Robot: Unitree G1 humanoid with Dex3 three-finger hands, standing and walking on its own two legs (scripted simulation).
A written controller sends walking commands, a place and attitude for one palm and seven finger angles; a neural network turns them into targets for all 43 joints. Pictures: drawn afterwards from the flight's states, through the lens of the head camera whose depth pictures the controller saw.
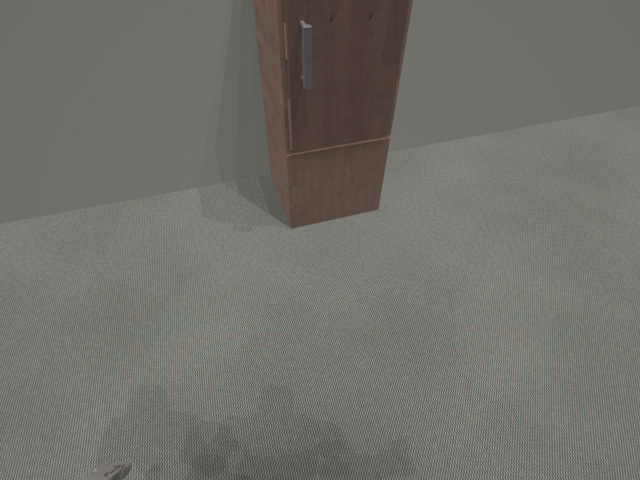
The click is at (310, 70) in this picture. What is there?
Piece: cupboard door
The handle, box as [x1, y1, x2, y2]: [300, 21, 311, 89]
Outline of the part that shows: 300,21 302,27 303,75 301,76 301,79 303,81 303,86 306,89 311,88 311,26 309,24 306,25 303,21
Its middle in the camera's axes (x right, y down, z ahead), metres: -0.05 -0.55 +1.15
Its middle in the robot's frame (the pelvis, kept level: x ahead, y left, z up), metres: +1.23 +0.11 +0.00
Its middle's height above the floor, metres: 0.77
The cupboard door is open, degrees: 0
